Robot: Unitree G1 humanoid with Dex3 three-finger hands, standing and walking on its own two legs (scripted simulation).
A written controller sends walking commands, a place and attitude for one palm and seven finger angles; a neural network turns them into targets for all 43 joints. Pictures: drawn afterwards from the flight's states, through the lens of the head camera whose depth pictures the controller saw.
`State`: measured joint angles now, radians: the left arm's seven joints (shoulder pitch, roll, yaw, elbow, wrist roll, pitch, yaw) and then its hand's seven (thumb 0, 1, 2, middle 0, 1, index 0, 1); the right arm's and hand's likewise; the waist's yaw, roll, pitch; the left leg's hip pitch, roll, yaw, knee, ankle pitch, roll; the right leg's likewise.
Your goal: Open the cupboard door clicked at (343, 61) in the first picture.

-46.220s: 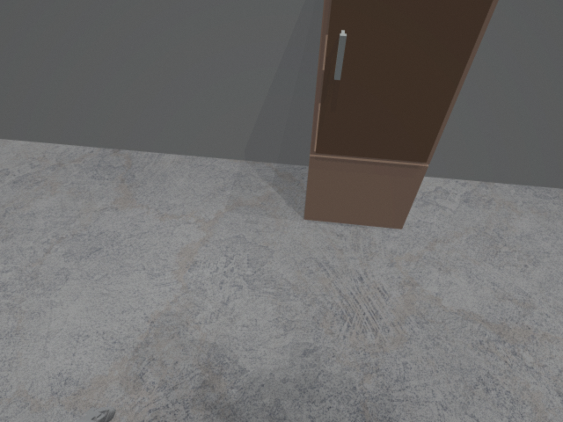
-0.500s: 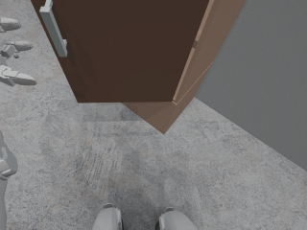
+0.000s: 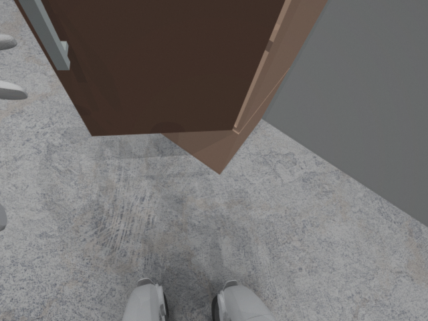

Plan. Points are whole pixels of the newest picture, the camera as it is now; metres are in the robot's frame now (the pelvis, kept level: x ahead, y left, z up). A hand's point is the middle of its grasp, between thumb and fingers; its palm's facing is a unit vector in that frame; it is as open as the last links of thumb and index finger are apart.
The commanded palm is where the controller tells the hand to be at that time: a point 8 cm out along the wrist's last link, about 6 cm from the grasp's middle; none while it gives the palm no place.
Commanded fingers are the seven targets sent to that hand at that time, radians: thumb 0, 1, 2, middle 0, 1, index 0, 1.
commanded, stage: move the hooked fingers beside the handle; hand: left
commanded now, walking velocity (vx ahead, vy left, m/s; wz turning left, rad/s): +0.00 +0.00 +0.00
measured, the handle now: (49, 26) +0.59 +0.22 +0.11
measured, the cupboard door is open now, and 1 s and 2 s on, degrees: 42 42 42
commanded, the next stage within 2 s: slide the fingers in behind the handle in 0.72 s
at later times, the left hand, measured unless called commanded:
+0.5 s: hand out of the picture +0.52 +0.28 +0.12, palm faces +0.05 -1.00 -0.01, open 14.0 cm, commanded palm +0.51 +0.32 +0.10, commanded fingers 0.00 -0.50 0.30 -0.30 -1.20 -0.30 -1.20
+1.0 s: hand out of the picture +0.52 +0.27 +0.11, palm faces +0.02 -1.00 +0.00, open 14.0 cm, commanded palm +0.52 +0.30 +0.10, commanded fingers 0.00 -0.50 0.30 -0.30 -1.20 -0.30 -1.20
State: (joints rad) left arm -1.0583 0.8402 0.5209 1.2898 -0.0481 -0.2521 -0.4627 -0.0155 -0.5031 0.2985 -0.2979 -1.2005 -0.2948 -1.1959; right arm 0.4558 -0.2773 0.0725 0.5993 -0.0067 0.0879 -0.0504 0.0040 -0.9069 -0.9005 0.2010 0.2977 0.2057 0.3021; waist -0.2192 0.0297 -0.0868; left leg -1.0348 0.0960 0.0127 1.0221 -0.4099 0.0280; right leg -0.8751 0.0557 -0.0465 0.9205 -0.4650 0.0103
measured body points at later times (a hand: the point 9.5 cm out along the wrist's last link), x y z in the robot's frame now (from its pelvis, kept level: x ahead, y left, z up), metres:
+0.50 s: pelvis +0.00 -0.01 +0.00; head +0.14 +0.04 +0.43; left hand +0.51 +0.33 +0.13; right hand -0.01 -0.28 -0.09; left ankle +0.03 +0.10 -0.67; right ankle -0.02 -0.14 -0.67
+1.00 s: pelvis -0.01 +0.00 -0.01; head +0.15 +0.04 +0.42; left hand +0.52 +0.33 +0.11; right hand -0.04 -0.27 -0.09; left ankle +0.03 +0.10 -0.67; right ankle -0.02 -0.14 -0.67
